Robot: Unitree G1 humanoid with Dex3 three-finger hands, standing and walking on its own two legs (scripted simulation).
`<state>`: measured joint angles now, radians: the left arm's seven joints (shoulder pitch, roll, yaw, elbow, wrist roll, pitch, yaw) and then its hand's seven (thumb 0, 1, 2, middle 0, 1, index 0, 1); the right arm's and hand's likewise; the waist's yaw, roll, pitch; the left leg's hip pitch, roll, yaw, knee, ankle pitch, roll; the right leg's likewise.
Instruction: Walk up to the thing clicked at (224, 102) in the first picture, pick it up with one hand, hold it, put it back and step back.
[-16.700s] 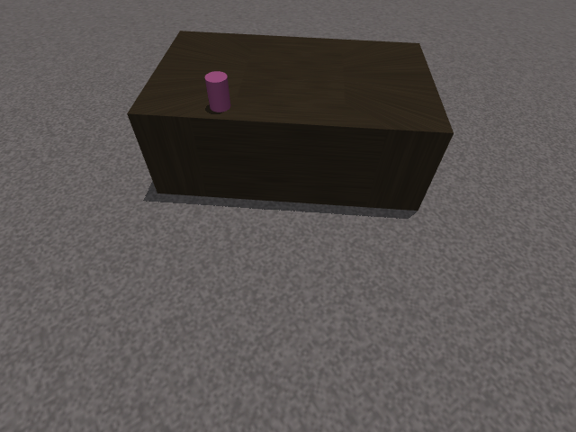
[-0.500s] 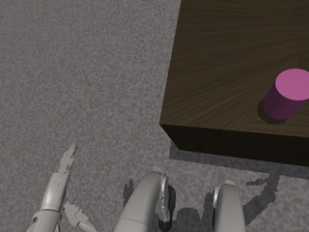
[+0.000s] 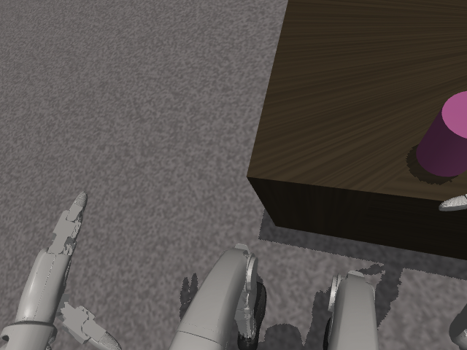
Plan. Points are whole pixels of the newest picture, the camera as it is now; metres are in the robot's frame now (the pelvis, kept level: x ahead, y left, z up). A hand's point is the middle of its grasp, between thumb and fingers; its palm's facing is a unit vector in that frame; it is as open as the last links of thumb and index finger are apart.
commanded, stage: close in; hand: right
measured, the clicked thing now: (457, 137) +0.49 -0.25 -0.05
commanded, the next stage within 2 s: rest palm in 0.10 s
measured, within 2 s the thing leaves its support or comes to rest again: leaves its support in 1.44 s
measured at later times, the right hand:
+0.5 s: hand (455, 150) +0.47 -0.24 -0.04, palm faces +0.26 +0.96 +0.03, open 17.4 cm
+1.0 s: hand (453, 140) +0.48 -0.24 -0.04, palm faces +0.27 +0.96 +0.01, open 13.9 cm
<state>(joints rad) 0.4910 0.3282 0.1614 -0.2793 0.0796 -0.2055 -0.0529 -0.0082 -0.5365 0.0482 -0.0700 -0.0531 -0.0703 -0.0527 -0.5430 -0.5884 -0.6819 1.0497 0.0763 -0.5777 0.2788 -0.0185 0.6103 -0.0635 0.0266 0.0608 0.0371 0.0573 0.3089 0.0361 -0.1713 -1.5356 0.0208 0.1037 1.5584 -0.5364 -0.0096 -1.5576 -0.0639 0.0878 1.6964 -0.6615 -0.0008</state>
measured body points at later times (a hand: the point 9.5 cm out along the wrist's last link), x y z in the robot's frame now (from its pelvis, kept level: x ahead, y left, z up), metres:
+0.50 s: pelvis +0.00 +0.01 +0.01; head +0.18 -0.07 +0.41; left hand +0.18 +0.26 +0.13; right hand +0.45 -0.30 -0.04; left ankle +0.09 +0.14 -0.53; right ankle +0.05 -0.11 -0.53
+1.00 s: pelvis +0.00 +0.01 +0.00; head +0.18 -0.07 +0.41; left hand +0.18 +0.27 +0.12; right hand +0.46 -0.29 -0.04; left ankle +0.09 +0.14 -0.53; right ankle +0.05 -0.11 -0.53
